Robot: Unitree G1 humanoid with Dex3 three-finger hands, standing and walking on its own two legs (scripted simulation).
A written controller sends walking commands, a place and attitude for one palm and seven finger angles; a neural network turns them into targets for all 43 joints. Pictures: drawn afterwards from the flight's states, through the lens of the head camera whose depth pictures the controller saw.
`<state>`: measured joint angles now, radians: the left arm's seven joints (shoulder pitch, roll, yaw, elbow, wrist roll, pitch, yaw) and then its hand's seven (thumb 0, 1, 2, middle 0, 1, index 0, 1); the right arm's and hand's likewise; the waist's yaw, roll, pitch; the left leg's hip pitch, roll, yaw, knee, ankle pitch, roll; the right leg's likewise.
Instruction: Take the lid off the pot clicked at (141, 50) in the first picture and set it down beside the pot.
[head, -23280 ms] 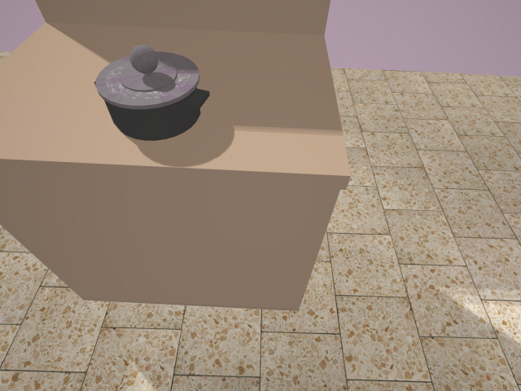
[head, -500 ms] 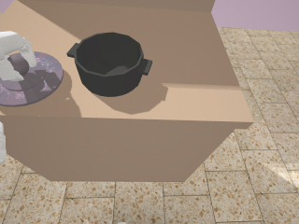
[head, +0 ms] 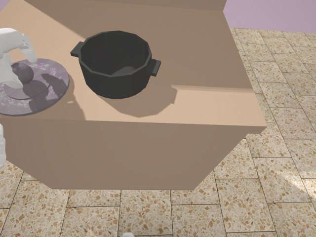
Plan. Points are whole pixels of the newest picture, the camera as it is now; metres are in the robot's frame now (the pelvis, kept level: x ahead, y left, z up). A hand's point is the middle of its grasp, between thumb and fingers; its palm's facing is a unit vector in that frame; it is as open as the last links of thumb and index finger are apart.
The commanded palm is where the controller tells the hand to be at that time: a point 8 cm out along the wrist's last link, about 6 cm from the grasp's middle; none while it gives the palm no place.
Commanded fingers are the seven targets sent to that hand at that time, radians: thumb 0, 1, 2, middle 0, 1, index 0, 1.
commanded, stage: open the fingers wide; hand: left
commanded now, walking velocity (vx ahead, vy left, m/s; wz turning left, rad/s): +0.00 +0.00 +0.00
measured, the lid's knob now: (21, 73) +0.49 +0.32 +0.11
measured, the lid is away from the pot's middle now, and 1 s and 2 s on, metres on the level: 0.23 0.23 0.23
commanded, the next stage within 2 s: raise the empty hand in 0.24 s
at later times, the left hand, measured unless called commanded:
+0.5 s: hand (5, 60) +0.49 +0.33 +0.15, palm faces -0.39 -0.12 -0.91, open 11.1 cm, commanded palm +0.52 +0.33 +0.23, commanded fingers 0.00 -0.06 0.75 -0.39 -0.78 -0.39 -0.78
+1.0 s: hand out of the picture +0.48 +0.34 +0.21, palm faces -0.34 -0.12 -0.93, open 11.0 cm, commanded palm +0.52 +0.32 +0.28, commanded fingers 0.00 -0.06 0.75 -0.39 -0.78 -0.39 -0.78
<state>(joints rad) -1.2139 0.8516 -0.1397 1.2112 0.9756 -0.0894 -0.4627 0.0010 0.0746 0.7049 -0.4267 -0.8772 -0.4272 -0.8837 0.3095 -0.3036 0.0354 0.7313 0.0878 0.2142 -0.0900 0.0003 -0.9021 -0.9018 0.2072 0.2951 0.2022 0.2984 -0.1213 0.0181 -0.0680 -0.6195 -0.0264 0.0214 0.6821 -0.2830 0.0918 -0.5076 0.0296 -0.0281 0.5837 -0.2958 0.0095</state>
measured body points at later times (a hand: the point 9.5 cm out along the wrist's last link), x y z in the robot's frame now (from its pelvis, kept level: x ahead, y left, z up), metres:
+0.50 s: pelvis +0.01 +0.01 +0.00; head +0.09 +0.03 +0.44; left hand +0.50 +0.34 +0.21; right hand +0.03 -0.28 -0.11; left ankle +0.02 +0.06 -0.72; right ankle -0.01 -0.14 -0.72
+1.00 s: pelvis +0.00 +0.01 +0.00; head +0.07 +0.04 +0.45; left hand +0.49 +0.34 +0.26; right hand +0.04 -0.27 -0.11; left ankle +0.02 +0.06 -0.72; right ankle -0.01 -0.14 -0.72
